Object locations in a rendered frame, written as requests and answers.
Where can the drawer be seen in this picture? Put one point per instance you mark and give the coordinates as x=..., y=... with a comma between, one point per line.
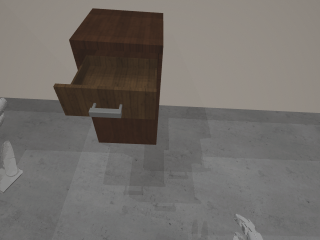
x=110, y=81

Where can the robot left hand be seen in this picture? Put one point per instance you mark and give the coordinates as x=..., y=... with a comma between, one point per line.
x=10, y=173

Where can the cabinet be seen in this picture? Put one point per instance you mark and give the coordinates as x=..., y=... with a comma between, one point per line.
x=125, y=34

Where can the robot right hand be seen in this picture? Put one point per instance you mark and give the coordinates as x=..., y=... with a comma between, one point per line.
x=248, y=229

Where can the handle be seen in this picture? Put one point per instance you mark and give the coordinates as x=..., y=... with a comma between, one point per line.
x=105, y=112

